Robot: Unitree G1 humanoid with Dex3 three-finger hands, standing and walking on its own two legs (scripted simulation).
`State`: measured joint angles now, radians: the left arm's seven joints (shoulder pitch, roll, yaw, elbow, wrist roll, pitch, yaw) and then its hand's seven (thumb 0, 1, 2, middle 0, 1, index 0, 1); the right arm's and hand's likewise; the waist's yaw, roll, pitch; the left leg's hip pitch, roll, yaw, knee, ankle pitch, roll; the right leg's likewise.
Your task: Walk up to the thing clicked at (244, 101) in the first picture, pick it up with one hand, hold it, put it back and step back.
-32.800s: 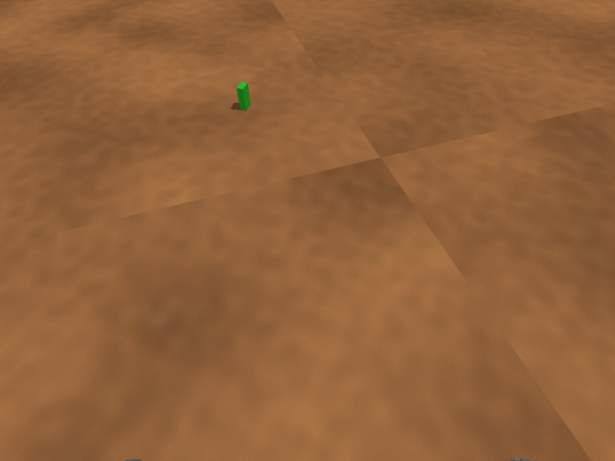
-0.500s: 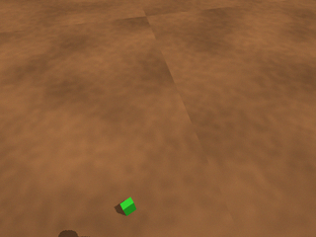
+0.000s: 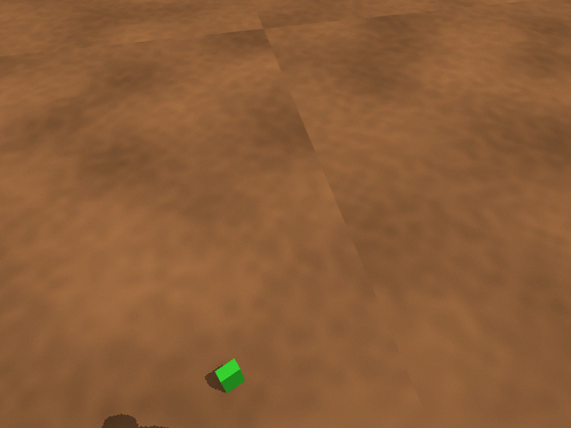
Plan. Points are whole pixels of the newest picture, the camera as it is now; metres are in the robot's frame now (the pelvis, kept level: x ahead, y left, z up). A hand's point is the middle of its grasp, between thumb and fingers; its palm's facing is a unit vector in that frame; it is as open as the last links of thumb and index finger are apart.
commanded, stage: stand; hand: left
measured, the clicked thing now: (230, 376) +0.36 +0.21 -0.71
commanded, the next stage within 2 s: step back in 0.26 s
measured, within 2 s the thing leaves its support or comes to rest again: neither
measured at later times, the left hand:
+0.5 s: hand out of the picture +0.07 +0.28 -0.17, palm faces -0.01 -0.93 -0.38, open 7.4 cm
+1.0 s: hand out of the picture -0.04 +0.29 -0.19, palm faces -0.09 -0.92 -0.39, open 7.4 cm
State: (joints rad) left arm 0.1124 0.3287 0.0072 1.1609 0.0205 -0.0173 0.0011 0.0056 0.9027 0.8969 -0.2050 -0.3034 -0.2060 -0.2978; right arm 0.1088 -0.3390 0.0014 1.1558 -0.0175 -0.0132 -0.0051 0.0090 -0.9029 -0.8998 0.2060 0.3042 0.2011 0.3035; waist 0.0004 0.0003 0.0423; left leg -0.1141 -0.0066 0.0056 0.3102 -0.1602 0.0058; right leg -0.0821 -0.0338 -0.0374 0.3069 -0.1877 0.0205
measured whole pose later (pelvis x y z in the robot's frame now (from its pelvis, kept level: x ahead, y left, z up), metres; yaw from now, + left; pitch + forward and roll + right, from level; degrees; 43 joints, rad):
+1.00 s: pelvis -0.14 +0.02 -0.03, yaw -5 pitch -2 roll +0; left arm 0.17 0.38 0.08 0.92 0.02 0.04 0.00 0.01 0.90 0.90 -0.20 -0.30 -0.21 -0.30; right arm 0.07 -0.36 -0.04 0.85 -0.03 0.03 0.00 0.01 -0.90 -0.90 0.21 0.30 0.20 0.30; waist 0.00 -0.01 0.19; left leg -0.45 0.01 0.07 0.62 -0.14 0.04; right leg -0.24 0.01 0.06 0.72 -0.45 -0.01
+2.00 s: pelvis -0.41 +0.01 -0.02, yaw -2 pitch -1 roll +2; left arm 0.23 0.35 0.08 0.86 0.05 0.04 0.00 0.01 0.90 0.90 -0.21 -0.30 -0.21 -0.30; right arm 0.17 -0.42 -0.05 0.86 0.00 0.06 -0.01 0.01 -0.90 -0.90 0.21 0.30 0.20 0.30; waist 0.02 0.02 0.12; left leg -0.49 -0.12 -0.14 1.15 -0.46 -0.01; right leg -0.32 -0.04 0.06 0.63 -0.30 0.00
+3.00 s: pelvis -0.66 -0.01 -0.02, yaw -1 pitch -3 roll +0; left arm 0.21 0.38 0.07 0.98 0.03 0.00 -0.02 0.01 0.90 0.90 -0.20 -0.30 -0.21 -0.30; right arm 0.20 -0.33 -0.02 0.98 -0.04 -0.01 0.01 0.01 -0.90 -0.90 0.21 0.30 0.21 0.30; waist 0.01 -0.01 0.06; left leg -0.21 0.00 -0.02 0.58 -0.32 0.00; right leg -0.24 -0.01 -0.01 0.57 -0.29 -0.01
